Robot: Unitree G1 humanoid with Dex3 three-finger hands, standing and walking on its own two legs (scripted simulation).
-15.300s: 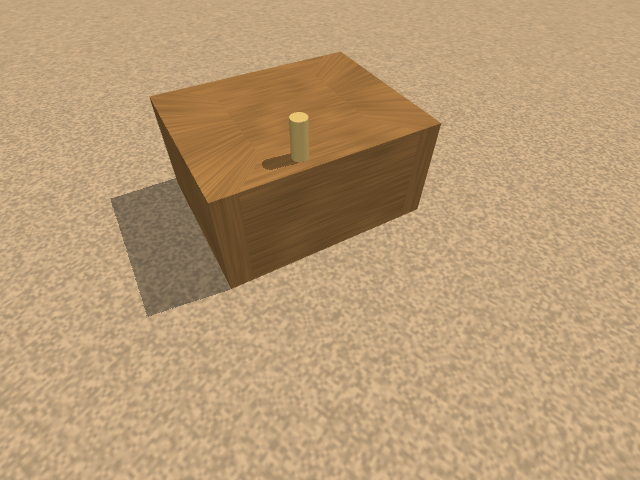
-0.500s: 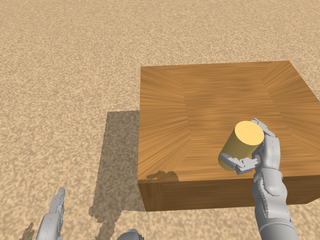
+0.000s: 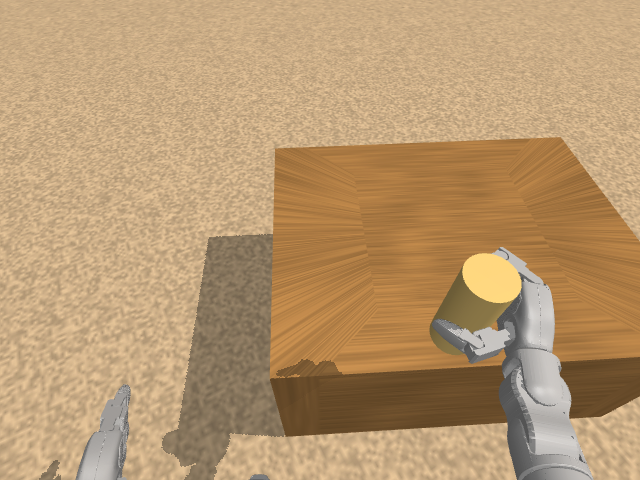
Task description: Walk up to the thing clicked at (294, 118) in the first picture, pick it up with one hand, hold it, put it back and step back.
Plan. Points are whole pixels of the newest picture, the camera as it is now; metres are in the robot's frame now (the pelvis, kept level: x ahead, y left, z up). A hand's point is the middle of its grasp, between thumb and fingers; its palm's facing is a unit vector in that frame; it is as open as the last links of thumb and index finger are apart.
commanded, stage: hold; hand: right
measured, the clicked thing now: (469, 308) +0.32 -0.16 +0.05
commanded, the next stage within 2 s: none
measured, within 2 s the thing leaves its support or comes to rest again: neither
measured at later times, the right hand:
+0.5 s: hand (475, 308) +0.32 -0.17 +0.05, palm faces +0.17 +0.99 +0.01, open 9.5 cm
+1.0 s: hand (477, 312) +0.32 -0.17 +0.05, palm faces +0.17 +0.98 +0.01, open 9.5 cm
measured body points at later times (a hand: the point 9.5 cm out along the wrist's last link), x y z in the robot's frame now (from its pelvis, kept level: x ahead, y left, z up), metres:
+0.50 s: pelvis +0.00 +0.00 +0.01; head +0.03 +0.00 +0.46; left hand +0.15 +0.27 -0.05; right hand +0.31 -0.22 +0.05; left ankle +0.05 +0.13 -0.70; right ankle -0.02 -0.11 -0.70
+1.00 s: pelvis +0.00 +0.00 +0.01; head +0.02 +0.00 +0.46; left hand +0.15 +0.26 -0.05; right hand +0.30 -0.22 +0.05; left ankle +0.05 +0.13 -0.70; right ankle -0.02 -0.11 -0.70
